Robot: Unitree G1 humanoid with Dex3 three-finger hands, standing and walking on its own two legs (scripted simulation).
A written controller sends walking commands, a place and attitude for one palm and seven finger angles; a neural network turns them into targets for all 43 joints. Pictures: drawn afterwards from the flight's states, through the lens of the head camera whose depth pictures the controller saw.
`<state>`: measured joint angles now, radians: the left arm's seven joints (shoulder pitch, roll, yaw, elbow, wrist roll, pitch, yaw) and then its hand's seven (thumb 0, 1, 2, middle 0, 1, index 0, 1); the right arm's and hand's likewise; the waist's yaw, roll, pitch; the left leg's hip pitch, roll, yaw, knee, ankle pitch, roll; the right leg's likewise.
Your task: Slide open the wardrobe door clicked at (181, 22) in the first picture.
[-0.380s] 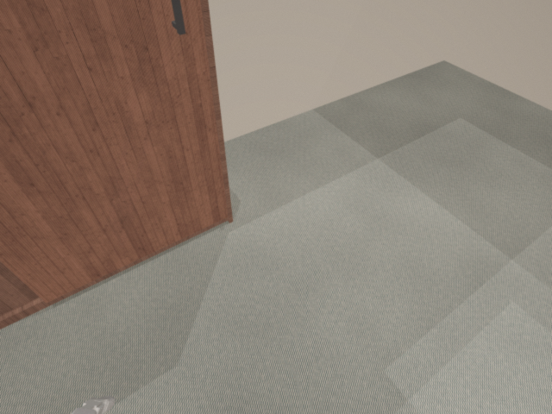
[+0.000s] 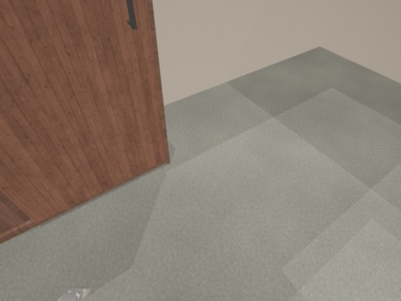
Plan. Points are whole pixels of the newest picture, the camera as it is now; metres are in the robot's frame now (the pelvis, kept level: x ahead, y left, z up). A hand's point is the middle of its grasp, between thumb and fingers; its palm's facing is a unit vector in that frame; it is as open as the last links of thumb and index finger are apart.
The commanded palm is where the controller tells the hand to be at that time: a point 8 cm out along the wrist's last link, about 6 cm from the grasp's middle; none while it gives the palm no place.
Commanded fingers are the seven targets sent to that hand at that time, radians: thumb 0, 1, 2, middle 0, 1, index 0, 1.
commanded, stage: stand and wait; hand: right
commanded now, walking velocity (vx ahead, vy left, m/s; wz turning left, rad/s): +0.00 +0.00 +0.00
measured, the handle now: (127, 2) +0.97 +0.31 +0.20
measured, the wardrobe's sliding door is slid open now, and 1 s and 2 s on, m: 0.00 0.00 0.00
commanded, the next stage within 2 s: look at it before walking up in 0.44 s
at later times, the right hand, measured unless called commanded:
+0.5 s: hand out of the picture +0.07 -0.24 -0.15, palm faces -0.03 +0.94 -0.34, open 7.4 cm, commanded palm none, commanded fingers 0.00 -0.90 -0.90 0.20 0.30 0.20 0.30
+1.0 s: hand out of the picture +0.07 -0.24 -0.15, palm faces -0.03 +0.94 -0.33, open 7.4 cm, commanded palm none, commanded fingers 0.00 -0.90 -0.90 0.20 0.30 0.20 0.30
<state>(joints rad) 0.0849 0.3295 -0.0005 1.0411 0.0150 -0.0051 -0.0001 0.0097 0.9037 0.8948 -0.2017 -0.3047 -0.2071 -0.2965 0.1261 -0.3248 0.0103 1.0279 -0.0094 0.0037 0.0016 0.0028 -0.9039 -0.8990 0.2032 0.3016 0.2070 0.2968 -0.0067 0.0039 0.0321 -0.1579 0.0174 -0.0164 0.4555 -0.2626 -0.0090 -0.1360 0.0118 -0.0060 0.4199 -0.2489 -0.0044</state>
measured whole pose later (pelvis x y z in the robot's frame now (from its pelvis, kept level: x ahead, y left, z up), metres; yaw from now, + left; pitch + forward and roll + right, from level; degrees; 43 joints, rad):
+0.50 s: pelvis -0.01 +0.01 +0.00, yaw +0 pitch -2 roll +0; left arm 0.13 0.34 0.00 1.11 0.01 0.00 0.00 0.01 0.90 0.89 -0.20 -0.30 -0.21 -0.30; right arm 0.13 -0.34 0.01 1.08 -0.01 0.00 0.00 0.00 -0.90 -0.90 0.20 0.30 0.21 0.30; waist 0.00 0.00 0.04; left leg -0.15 0.00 -0.01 0.41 -0.22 0.01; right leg -0.13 -0.01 0.00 0.38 -0.21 0.01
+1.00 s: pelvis -0.01 +0.01 +0.00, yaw +0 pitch -2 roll +0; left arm 0.11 0.34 0.00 1.11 0.01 -0.01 0.00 0.01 0.90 0.89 -0.20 -0.30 -0.21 -0.30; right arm 0.13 -0.34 0.00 1.08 -0.01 -0.01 0.00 0.00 -0.90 -0.90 0.20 0.30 0.21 0.30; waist 0.00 0.00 0.04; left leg -0.14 0.00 -0.01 0.39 -0.21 0.00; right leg -0.12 -0.01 0.00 0.36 -0.21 0.01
